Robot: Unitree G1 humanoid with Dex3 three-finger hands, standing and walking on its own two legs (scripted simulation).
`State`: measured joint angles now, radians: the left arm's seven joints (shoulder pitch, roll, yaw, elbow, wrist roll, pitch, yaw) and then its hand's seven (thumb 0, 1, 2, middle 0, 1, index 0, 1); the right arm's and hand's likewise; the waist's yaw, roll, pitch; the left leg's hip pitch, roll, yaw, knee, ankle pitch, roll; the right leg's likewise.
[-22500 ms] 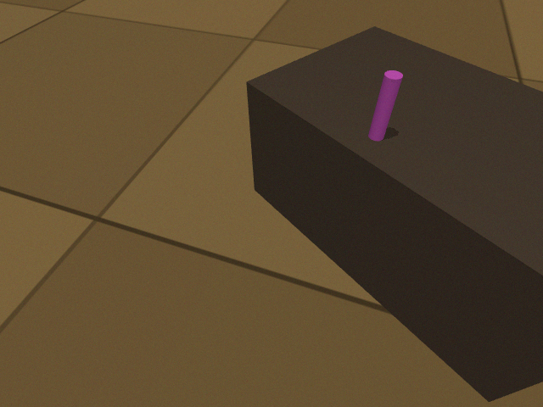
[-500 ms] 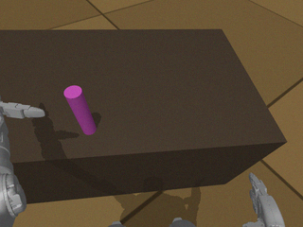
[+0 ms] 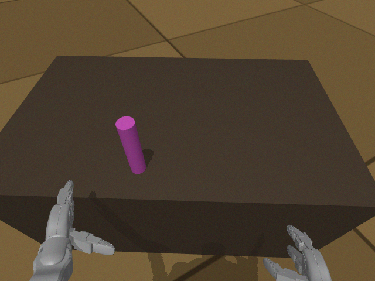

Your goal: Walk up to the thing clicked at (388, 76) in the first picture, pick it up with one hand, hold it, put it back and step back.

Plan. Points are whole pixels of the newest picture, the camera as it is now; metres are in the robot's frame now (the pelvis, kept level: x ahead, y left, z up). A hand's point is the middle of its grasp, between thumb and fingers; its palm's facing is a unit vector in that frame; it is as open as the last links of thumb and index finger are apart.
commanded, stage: home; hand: left
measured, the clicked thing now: (132, 148) +0.46 +0.19 -0.04
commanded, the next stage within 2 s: none
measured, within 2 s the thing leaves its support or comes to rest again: neither
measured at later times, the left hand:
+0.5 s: hand (116, 280) +0.15 +0.17 -0.07, palm faces +0.12 -0.96 -0.27, open 17.7 cm
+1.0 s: hand (115, 276) +0.15 +0.17 -0.07, palm faces +0.13 -0.96 -0.27, open 17.7 cm
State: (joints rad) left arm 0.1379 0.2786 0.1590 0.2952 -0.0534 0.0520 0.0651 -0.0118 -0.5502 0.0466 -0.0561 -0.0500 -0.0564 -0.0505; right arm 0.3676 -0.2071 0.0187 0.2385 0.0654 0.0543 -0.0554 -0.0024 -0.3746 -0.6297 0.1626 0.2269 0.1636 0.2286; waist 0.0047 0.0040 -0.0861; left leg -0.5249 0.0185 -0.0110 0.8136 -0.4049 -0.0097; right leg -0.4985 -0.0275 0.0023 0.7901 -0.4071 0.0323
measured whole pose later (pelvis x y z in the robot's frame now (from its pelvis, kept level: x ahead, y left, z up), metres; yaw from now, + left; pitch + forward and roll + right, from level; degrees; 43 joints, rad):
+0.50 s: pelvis -0.02 -0.01 -0.02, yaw +1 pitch +6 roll -1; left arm 0.44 0.20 -0.01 0.11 -0.03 0.10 0.13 -0.01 -0.60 0.00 -0.05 -0.04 -0.05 -0.04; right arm 0.30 -0.21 0.02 0.49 0.03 -0.03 -0.13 0.01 -0.62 -0.74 0.18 0.25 0.18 0.26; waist -0.02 0.03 -0.07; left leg -0.60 0.04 -0.04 0.93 -0.42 -0.03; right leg -0.57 -0.01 -0.02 0.90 -0.43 0.01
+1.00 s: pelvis -0.01 -0.01 -0.02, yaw +1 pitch +6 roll -2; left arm 0.46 0.20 -0.01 0.04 -0.01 0.19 0.13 -0.01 -0.59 0.02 -0.05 -0.04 -0.05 -0.04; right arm 0.28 -0.21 0.02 0.51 0.02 -0.12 -0.15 0.01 -0.89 -0.90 0.20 0.30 0.21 0.30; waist -0.02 0.03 -0.09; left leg -0.61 0.04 -0.05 0.95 -0.45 -0.03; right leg -0.57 -0.01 -0.03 0.91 -0.45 0.02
